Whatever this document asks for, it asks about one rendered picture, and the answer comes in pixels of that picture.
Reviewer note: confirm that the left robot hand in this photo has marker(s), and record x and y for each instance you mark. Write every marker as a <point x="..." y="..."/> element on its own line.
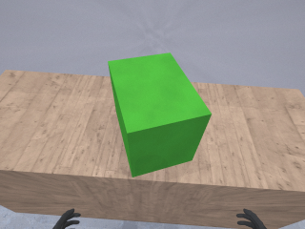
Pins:
<point x="63" y="222"/>

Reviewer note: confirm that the pedestal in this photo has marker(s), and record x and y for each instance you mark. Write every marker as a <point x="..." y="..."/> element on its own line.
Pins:
<point x="61" y="148"/>

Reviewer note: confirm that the right robot hand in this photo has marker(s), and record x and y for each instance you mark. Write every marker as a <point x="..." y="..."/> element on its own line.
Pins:
<point x="254" y="222"/>

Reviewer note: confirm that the carton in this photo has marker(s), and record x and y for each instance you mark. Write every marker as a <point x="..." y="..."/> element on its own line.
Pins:
<point x="161" y="116"/>

